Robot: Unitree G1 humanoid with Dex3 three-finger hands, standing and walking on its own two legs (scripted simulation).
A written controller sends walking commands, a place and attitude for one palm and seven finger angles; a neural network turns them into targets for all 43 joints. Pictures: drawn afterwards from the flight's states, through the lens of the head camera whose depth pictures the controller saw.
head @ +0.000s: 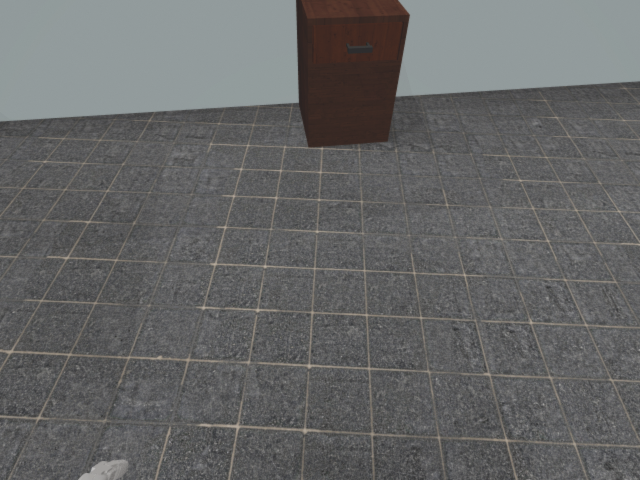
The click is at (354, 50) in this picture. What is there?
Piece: drawer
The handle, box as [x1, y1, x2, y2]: [346, 42, 372, 53]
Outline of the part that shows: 372,47 368,42 366,42 365,46 350,46 348,43 346,43 348,53 371,52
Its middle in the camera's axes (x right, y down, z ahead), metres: +0.16 -0.83 +1.68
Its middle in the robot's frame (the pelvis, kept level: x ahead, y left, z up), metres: +1.80 -0.08 -0.24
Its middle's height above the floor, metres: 0.53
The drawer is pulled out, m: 0.00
